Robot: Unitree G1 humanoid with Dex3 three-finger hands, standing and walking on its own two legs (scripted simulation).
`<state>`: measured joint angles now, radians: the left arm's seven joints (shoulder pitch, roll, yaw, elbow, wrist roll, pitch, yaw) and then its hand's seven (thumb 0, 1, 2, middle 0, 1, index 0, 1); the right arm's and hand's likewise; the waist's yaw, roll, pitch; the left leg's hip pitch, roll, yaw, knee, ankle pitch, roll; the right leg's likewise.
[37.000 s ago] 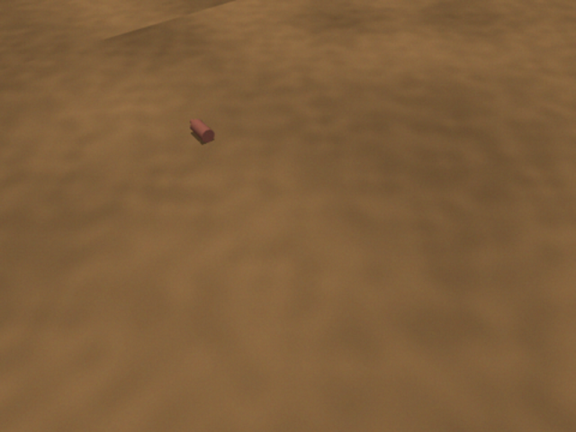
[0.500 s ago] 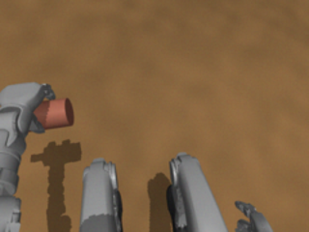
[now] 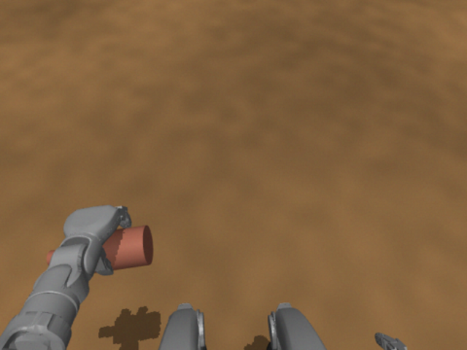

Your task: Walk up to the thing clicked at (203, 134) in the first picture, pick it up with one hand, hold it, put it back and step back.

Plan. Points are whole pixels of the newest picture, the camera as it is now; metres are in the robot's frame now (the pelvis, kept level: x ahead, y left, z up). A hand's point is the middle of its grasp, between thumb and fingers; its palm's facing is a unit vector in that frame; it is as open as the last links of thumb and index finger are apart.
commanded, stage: lift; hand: left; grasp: from above
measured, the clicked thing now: (100, 251) +0.35 +0.27 -0.13
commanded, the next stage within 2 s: hold in 0.48 s
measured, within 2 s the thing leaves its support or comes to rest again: neither
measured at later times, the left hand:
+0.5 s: hand (98, 216) +0.36 +0.23 +0.00, palm faces -0.45 -0.09 -0.89, open 10.4 cm
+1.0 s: hand (90, 196) +0.38 +0.23 +0.04, palm faces -0.47 -0.06 -0.88, open 10.3 cm
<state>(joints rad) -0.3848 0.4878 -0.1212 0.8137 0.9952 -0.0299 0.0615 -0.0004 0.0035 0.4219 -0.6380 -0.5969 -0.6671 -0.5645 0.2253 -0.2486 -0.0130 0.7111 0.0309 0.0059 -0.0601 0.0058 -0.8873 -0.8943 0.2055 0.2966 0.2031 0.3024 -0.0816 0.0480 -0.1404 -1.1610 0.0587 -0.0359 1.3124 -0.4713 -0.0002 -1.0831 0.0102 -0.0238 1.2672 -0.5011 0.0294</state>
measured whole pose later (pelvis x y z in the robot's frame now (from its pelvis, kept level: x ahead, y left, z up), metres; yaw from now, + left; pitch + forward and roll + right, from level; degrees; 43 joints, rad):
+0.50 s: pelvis +0.04 +0.00 +0.08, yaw +0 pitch +10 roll -2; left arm -0.37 0.39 -0.18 0.88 0.99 0.04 0.14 0.00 -0.02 0.47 -0.62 -0.64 -0.65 -0.61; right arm 0.25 -0.24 -0.04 0.74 0.03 -0.01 -0.05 0.01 -0.89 -0.89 0.20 0.30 0.20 0.30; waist -0.06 0.03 -0.08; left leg -0.69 0.05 0.02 0.87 -0.36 0.00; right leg -0.63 0.00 0.01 0.83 -0.38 0.03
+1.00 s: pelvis +0.07 +0.01 +0.11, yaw +0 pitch +7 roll -1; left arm -0.32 0.39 -0.21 0.80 1.00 0.04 0.06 0.00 0.00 0.44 -0.63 -0.61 -0.66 -0.57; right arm 0.24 -0.25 -0.05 0.73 0.04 0.02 -0.04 0.01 -0.89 -0.89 0.20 0.30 0.20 0.30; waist -0.03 0.03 -0.06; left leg -0.46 0.03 0.04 0.67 -0.32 0.01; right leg -0.41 -0.02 0.03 0.63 -0.33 0.04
